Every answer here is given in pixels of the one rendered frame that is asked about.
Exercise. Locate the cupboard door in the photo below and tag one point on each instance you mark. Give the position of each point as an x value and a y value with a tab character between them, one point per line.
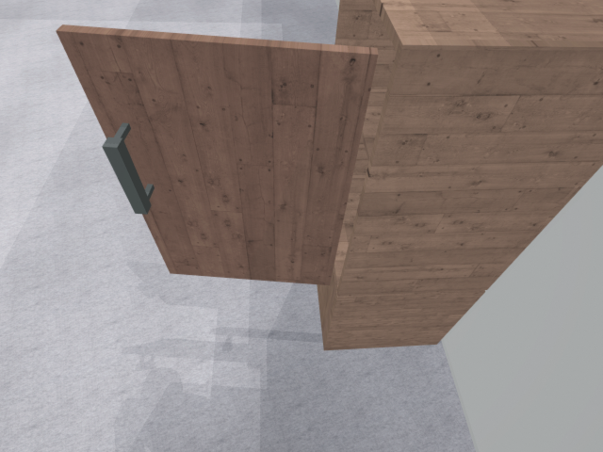
250	144

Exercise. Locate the handle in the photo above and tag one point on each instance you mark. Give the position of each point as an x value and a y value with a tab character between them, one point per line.
126	172

